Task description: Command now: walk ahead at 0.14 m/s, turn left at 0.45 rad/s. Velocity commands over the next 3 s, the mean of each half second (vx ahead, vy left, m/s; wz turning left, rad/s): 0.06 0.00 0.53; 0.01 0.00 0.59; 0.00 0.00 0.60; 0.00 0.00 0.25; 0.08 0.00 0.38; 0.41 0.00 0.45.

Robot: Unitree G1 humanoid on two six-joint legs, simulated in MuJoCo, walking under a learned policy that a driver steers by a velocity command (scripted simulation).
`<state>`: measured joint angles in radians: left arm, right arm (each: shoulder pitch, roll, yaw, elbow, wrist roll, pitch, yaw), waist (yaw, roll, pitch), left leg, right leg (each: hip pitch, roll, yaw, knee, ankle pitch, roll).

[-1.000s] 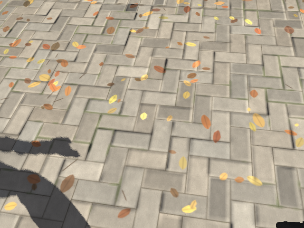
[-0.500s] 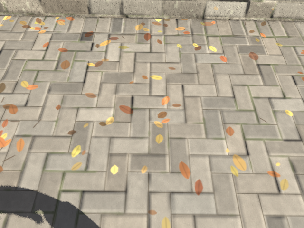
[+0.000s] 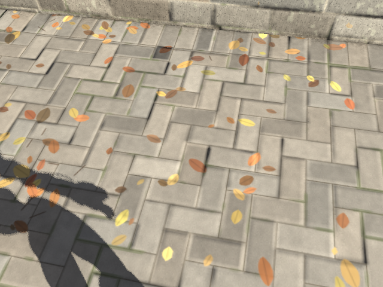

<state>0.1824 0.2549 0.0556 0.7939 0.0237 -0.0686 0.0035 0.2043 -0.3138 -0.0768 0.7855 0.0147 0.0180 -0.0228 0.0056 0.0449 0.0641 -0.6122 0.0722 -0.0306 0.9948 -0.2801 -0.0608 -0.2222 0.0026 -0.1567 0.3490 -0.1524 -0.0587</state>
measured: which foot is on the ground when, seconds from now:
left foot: up 0.00-0.20, down 0.22-0.68, up 0.70-1.00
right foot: down 0.00-0.24, up 0.26-0.64, down 0.66-1.00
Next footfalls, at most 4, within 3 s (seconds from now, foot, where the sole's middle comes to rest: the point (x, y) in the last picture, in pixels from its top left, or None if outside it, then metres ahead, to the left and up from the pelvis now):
0.22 left None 0.13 0.14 -0.78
0.66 right None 0.18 -0.08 -0.78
1.08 left None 0.03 0.15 -0.78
1.56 right None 0.20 0.00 -0.78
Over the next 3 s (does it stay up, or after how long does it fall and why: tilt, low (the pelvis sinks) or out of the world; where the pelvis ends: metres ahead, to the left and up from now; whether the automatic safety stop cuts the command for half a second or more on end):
stays up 0.05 0.25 -0.01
